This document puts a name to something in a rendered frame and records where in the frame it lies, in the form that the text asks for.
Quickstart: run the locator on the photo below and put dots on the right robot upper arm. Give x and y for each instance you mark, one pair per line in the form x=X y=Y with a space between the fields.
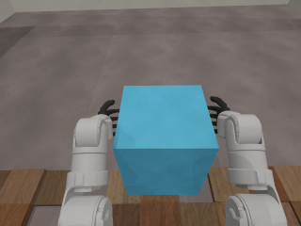
x=244 y=209

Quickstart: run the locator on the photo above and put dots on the right robot hand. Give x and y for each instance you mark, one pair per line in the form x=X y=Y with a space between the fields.
x=223 y=107

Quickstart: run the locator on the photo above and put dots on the robot right forearm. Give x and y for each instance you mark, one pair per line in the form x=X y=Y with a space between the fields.
x=246 y=153

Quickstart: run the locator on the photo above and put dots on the robot left forearm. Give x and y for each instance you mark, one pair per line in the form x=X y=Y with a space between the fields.
x=88 y=161

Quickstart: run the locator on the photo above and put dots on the carton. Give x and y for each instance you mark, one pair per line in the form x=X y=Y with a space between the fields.
x=165 y=142

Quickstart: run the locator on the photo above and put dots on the left robot hand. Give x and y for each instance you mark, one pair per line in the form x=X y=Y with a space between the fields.
x=104 y=111

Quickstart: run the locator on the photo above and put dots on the left robot upper arm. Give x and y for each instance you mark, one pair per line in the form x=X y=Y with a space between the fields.
x=89 y=210

